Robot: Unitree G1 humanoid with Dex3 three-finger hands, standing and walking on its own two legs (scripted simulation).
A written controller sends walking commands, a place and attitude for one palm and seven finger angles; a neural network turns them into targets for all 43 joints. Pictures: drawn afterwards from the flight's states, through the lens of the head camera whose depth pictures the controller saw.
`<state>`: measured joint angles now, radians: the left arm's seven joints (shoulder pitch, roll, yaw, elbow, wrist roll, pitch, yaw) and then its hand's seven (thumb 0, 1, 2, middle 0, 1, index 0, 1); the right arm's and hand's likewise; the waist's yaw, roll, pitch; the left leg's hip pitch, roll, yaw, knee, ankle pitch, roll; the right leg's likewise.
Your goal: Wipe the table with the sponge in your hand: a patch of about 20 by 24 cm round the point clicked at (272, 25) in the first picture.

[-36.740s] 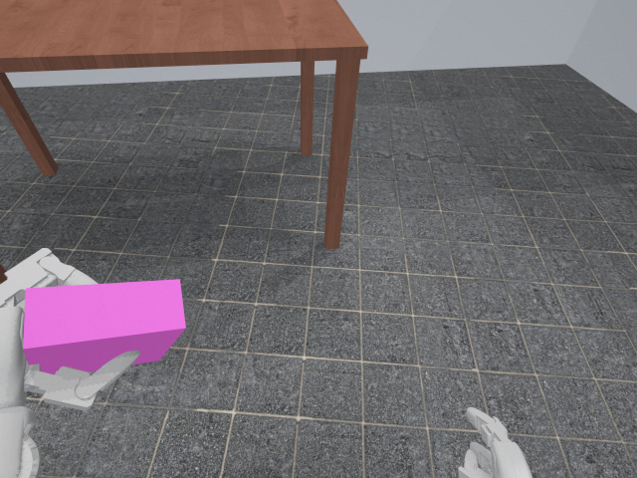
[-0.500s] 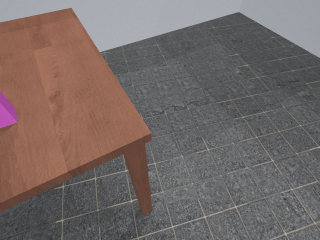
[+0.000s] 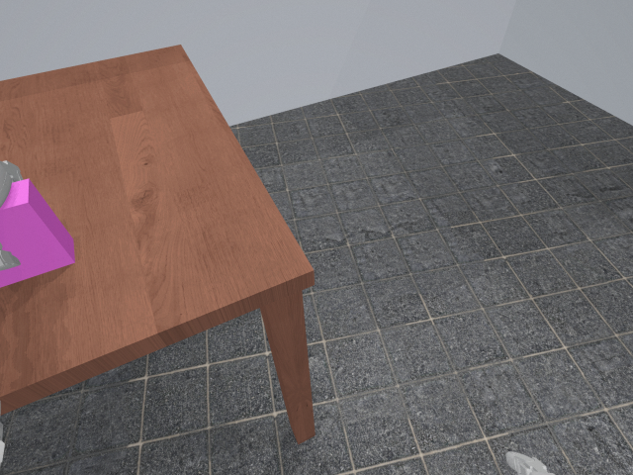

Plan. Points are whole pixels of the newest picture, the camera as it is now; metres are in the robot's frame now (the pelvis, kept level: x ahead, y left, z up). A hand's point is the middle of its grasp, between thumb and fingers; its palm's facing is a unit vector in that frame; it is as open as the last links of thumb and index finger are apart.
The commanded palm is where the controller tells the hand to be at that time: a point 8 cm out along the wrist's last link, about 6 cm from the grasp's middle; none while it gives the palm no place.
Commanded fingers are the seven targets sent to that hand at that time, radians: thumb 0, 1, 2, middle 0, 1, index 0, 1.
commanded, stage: wipe back along the first lane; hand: left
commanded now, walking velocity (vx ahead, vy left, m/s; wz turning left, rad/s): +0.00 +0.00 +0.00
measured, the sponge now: (4, 250) +0.34 +0.42 +0.11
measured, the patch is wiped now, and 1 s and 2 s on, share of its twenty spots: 1.00 1.00 1.00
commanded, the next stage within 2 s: lift the sponge slowly off the table in 0.78 s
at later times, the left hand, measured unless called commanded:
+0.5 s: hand out of the picture +0.29 +0.39 +0.15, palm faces +0.01 +0.03 -1.00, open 9.3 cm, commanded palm +0.25 +0.37 +0.17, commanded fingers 0.00 0.10 1.30 -1.20 -1.60 -1.20 -1.60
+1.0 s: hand out of the picture +0.25 +0.37 +0.15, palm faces +0.05 +0.03 -1.00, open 9.3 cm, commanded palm +0.22 +0.36 +0.18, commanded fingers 0.00 0.10 1.30 -1.20 -1.60 -1.20 -1.60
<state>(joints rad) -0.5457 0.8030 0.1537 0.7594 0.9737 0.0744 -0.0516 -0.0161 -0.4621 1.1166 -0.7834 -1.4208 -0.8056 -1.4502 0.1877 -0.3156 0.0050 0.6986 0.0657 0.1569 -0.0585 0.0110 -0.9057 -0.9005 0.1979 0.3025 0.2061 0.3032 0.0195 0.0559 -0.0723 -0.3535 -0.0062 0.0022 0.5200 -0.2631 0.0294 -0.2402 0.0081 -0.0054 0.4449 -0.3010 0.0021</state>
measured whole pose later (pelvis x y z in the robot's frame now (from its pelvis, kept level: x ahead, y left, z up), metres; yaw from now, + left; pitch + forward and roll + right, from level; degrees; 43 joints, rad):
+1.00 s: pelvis -0.01 -0.01 +0.00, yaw +1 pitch +0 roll +0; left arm -0.07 0.69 0.13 0.10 0.85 0.32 -0.07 0.01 -0.44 1.10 -0.76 -1.44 -0.79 -1.46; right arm 0.09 -0.31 0.04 0.69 0.05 0.10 -0.06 0.02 -0.91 -0.90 0.20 0.30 0.20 0.30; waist 0.08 0.10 -0.04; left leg -0.25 -0.02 -0.01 0.50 -0.26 0.02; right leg -0.15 0.00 -0.02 0.47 -0.32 0.00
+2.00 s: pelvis -0.01 -0.02 +0.00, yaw +2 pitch -1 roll +0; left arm -0.22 0.75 0.11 0.17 0.85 0.31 -0.18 -0.01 -0.47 1.10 -0.80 -1.40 -0.83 -1.42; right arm 0.06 -0.31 0.06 0.69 0.05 0.08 -0.09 0.02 -0.90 -0.90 0.20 0.30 0.21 0.30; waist 0.09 0.09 -0.01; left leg -0.22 -0.01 -0.03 0.47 -0.24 0.01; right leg -0.10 0.01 -0.04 0.42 -0.30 -0.02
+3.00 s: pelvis -0.02 -0.01 +0.00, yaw +2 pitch -1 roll +0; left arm -0.42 0.81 0.06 0.18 0.85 0.40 -0.31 -0.01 -0.47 1.10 -0.81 -1.40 -0.83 -1.42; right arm 0.05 -0.31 0.07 0.68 0.06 0.09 -0.09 0.02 -0.91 -0.90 0.20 0.30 0.21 0.30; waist 0.10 0.11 -0.02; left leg -0.24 -0.02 -0.03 0.46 -0.20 0.02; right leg -0.13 0.00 -0.04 0.43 -0.28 -0.01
